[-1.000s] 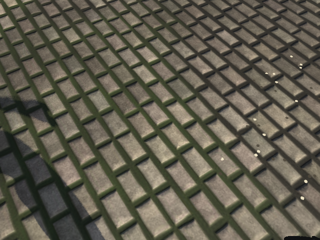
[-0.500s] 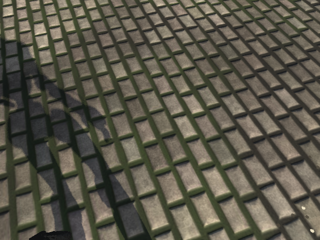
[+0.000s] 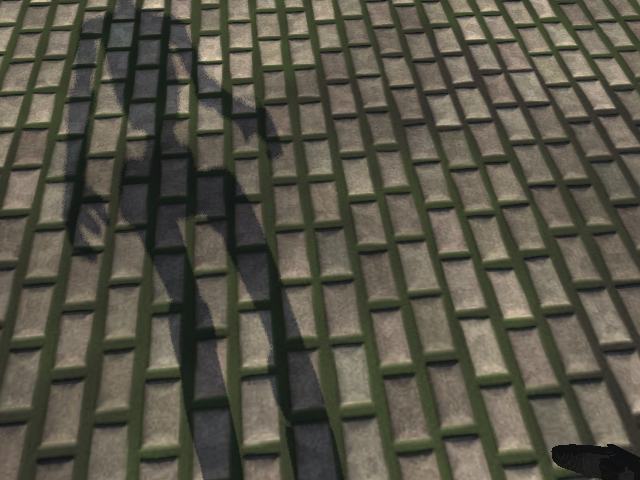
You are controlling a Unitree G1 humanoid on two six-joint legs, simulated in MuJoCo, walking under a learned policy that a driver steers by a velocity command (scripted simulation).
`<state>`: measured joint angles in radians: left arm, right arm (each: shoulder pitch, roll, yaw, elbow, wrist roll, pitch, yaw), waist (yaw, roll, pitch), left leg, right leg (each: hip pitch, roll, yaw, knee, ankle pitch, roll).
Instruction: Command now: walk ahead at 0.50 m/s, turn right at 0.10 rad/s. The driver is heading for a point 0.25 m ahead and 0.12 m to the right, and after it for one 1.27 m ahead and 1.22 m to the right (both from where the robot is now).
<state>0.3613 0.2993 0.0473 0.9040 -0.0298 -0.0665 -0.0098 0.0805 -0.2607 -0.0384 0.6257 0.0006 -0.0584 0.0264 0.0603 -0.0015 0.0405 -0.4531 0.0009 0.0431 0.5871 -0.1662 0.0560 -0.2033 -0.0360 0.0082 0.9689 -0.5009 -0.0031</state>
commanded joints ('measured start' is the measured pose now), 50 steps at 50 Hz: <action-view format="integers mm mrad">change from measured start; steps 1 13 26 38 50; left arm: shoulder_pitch -92 -239 75 -78 41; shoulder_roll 132 24 248 155 137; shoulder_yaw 24 14 97 70 43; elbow -112 -150 -204 -233 -257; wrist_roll -16 11 7 8 -16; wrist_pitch -38 17 19 11 17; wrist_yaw -1 -18 -22 23 26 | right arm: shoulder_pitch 238 179 233 -54 248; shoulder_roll -148 -143 -104 -74 -183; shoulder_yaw -52 -61 -25 -18 -72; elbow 20 118 83 6 52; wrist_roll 0 -15 6 -12 1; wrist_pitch -12 -53 -58 -45 -60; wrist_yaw -9 -34 -31 -25 -15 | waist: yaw -139 -94 57 -13 -138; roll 87 42 -148 -68 197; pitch -150 26 -439 -40 -226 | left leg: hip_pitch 545 348 -307 -54 697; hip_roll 316 222 -52 32 402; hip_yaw -429 64 -122 -78 -782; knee -303 -484 846 67 -306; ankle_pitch -46 247 -439 199 -453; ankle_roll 183 109 -84 -136 179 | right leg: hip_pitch -543 -468 660 -94 -614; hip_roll -65 -75 -305 -29 46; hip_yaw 77 50 846 219 181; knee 277 -191 -640 -726 354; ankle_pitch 96 601 179 518 -16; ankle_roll -26 11 -455 -232 -14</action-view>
